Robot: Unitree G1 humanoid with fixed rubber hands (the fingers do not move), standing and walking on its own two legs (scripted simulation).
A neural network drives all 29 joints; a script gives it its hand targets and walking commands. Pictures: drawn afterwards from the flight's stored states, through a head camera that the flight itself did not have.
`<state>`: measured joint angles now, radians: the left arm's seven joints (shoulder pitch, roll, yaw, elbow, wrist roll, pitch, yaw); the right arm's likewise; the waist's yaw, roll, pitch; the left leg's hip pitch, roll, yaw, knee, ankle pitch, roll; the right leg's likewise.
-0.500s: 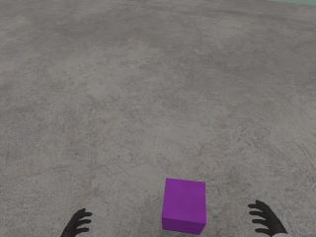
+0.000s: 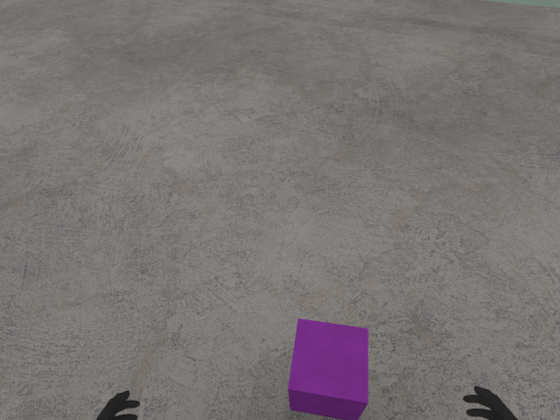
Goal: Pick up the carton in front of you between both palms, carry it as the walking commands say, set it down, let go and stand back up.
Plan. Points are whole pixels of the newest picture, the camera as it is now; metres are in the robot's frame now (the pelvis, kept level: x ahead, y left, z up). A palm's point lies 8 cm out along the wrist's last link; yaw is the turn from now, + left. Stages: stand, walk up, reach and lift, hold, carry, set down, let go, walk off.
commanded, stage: stand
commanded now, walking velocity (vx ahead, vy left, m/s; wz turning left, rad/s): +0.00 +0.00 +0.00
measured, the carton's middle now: (327, 370) +0.38 -0.09 -0.65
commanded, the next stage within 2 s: none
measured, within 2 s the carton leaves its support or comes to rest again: neither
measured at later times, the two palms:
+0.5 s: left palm out of the picture +0.09 +0.30 -0.09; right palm out of the picture +0.09 -0.30 -0.10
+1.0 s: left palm out of the picture +0.07 +0.31 -0.09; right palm out of the picture +0.06 -0.31 -0.10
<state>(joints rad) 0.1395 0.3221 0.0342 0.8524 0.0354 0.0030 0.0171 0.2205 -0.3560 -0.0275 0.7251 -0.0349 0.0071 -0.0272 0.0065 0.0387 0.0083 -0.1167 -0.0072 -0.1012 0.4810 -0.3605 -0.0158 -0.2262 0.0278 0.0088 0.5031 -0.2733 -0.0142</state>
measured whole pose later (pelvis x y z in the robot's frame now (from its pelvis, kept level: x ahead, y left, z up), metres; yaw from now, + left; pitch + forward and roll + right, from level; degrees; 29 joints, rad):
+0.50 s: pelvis -0.02 +0.00 +0.01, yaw -1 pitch -2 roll +0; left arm 0.12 0.35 0.03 0.98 0.02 0.00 0.01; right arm 0.20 -0.38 -0.01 0.85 -0.03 -0.01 -0.03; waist 0.01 0.03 0.02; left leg -0.08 0.00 -0.09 0.41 -0.30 -0.02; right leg -0.19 0.03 0.02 0.44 -0.22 -0.01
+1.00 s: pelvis -0.03 +0.00 +0.01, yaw -1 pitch -2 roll +0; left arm 0.10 0.37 0.02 1.05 0.02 0.00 0.00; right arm 0.18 -0.39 -0.01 0.94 -0.02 -0.01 -0.02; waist 0.01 0.02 0.03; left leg -0.06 0.00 -0.07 0.37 -0.27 -0.02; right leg -0.18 0.03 0.03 0.40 -0.18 -0.01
